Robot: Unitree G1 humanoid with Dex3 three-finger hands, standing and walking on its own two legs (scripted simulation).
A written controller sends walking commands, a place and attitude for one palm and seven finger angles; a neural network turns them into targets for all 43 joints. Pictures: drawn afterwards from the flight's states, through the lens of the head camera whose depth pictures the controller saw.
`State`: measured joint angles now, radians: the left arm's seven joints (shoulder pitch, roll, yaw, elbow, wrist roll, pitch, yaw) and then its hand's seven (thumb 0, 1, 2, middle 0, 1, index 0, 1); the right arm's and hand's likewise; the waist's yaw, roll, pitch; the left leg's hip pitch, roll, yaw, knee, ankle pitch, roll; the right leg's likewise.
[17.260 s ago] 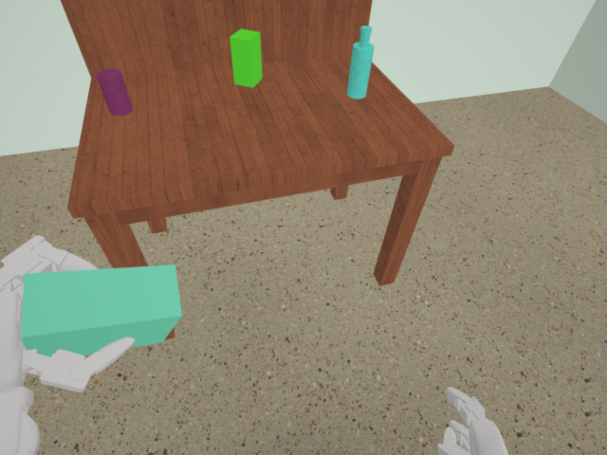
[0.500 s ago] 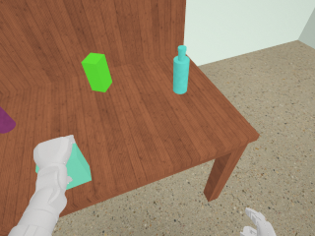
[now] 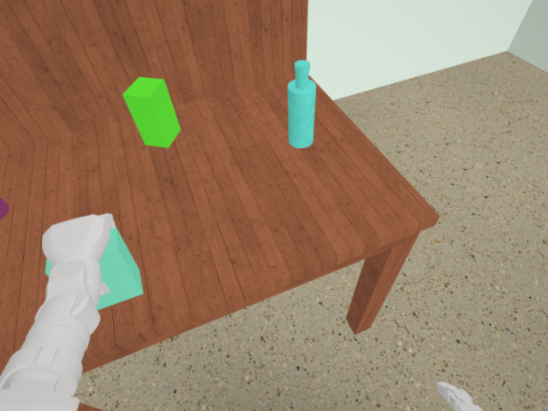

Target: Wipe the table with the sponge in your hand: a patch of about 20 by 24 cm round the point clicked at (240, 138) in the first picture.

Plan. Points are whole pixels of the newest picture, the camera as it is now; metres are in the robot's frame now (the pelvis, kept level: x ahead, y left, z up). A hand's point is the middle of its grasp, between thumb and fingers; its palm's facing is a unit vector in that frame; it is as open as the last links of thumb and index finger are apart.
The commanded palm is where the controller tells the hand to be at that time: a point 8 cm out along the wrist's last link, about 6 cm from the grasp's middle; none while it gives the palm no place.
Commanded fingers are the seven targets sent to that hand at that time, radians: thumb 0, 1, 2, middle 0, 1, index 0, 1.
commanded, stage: wipe forward along the first lane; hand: left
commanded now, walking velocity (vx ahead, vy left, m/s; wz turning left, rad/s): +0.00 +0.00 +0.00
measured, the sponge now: (103, 279) +0.32 +0.33 -0.03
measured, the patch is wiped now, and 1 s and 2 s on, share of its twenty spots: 0.10 0.30 0.40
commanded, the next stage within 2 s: slide across to the middle lane in 1.22 s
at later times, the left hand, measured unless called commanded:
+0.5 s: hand (89, 234) +0.38 +0.36 +0.01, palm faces -0.15 +0.02 -0.99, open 9.8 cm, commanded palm +0.38 +0.35 +0.04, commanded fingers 0.00 0.10 1.30 -1.20 -1.60 -1.20 -1.60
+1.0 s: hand (86, 209) +0.43 +0.39 +0.01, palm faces -0.18 +0.03 -0.98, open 9.8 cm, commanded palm +0.43 +0.37 +0.04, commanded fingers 0.00 0.10 1.30 -1.20 -1.60 -1.20 -1.60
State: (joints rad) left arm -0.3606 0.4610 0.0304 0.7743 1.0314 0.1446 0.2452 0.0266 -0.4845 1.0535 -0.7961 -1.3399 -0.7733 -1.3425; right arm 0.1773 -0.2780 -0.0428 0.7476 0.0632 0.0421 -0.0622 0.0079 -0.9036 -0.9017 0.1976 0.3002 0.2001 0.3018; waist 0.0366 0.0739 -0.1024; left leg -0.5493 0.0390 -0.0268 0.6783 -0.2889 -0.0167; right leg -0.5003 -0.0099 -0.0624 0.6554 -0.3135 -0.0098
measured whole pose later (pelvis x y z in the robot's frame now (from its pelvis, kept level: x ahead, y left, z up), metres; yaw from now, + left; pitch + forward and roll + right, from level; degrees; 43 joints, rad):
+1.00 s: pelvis -0.01 +0.03 -0.03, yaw -3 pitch +20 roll -4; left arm -0.82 0.73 0.10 1.19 1.10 0.07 0.21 0.03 -0.54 1.11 -0.82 -1.31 -0.80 -1.35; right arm 0.32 -0.28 -0.01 0.74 0.05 0.03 -0.03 0.00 -0.90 -0.90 0.20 0.30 0.20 0.30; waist -0.07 0.05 -0.14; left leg -0.89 0.05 -0.03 0.88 -0.34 0.01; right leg -0.81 0.01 -0.05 0.78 -0.32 0.02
